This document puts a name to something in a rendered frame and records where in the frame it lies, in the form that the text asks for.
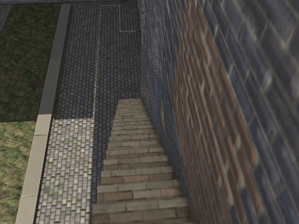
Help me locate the stairs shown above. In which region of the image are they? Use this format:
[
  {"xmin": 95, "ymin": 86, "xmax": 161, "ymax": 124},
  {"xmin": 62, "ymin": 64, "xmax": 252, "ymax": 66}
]
[{"xmin": 92, "ymin": 98, "xmax": 200, "ymax": 224}]

